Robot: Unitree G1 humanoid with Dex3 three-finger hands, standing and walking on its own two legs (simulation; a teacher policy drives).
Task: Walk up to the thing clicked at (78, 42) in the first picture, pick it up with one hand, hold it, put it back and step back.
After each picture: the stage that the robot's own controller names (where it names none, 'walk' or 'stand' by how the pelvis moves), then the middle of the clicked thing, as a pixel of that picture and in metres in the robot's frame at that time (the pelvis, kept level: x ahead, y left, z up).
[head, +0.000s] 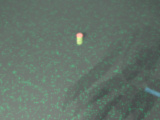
stand; (79, 38) +1.43 +0.03 -0.72
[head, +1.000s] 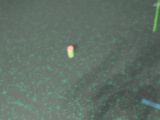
walk; (70, 51) +1.31 +0.22 -0.71
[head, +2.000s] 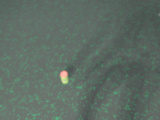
walk; (64, 77) +0.88 +0.23 -0.71
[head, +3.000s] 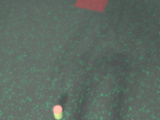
walk; (58, 112) +0.54 +0.18 -0.70
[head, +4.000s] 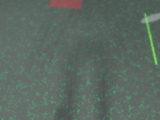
stand; out of the picture +0.37 +0.19 -0.69
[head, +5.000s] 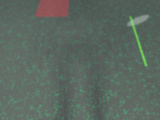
stand; out of the picture +0.31 +0.22 -0.71
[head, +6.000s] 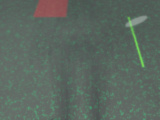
stand; out of the picture +0.31 +0.24 -0.72
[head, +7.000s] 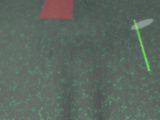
stand; out of the picture +0.29 +0.20 -0.73
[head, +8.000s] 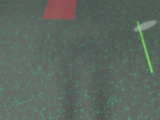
stand; out of the picture +0.30 +0.20 -0.73
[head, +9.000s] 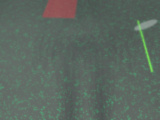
stand; out of the picture +0.30 +0.20 -0.73
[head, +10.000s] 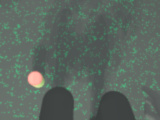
go down; (36, 80) +0.36 +0.24 -0.40
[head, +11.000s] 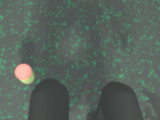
go down; (25, 74) +0.38 +0.26 -0.31
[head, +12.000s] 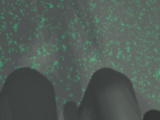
close in; out of the picture +0.35 +0.29 -0.23
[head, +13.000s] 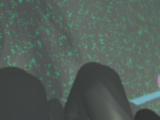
close; out of the picture +0.35 +0.30 -0.21
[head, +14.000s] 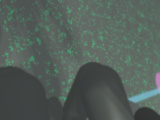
lift; out of the picture +0.34 +0.30 -0.22
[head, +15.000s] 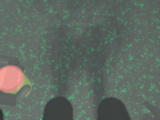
lift; (15, 83) +0.32 +0.22 -0.01
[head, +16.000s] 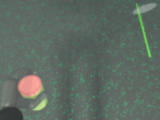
lift; (34, 93) +0.31 +0.18 +0.01
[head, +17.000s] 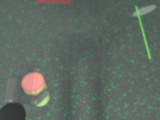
hold; (36, 90) +0.33 +0.17 +0.01
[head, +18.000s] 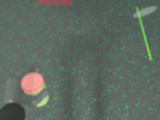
hold; (36, 90) +0.33 +0.17 +0.01
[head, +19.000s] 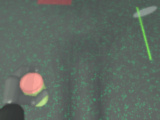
crouch; (35, 90) +0.32 +0.17 +0.01
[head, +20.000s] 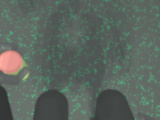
crouch; (15, 67) +0.38 +0.24 -0.08
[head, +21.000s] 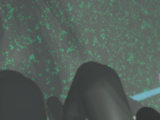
lower; out of the picture +0.36 +0.32 -0.22
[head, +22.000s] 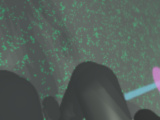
lower; out of the picture +0.37 +0.31 -0.22
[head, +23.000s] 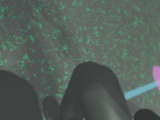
lower; out of the picture +0.36 +0.32 -0.22
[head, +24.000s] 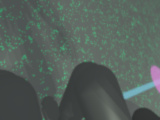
lower; out of the picture +0.36 +0.32 -0.22
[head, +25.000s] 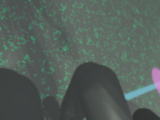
loosen; out of the picture +0.35 +0.32 -0.22
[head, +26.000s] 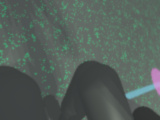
withdraw; out of the picture +0.35 +0.31 -0.22
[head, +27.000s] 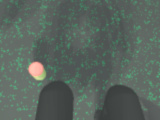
walk; (38, 71) +0.40 +0.25 -0.35
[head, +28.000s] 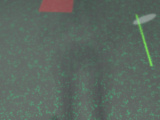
stand; out of the picture +0.32 +0.20 -0.66
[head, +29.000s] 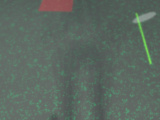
stand; out of the picture +0.32 +0.22 -0.67
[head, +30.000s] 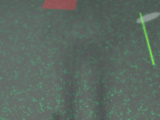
stand; out of the picture +0.32 +0.21 -0.68
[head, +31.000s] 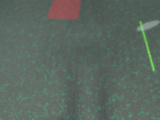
stand; out of the picture +0.35 +0.21 -0.72
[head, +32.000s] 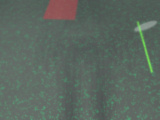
stand; out of the picture +0.31 +0.21 -0.73
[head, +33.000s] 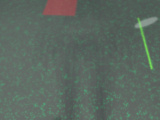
walk; out of the picture +0.32 +0.21 -0.73
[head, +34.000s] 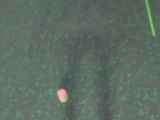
walk; (62, 95) +0.55 +0.20 -0.69
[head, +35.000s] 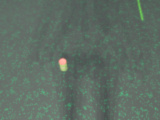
walk; (63, 65) +0.91 +0.21 -0.70
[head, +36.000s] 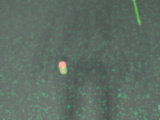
stand; (63, 67) +0.95 +0.22 -0.70
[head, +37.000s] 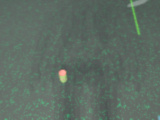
stand; (63, 76) +0.92 +0.21 -0.73
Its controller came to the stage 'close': yes
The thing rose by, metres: 0.72
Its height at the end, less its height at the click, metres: +0.00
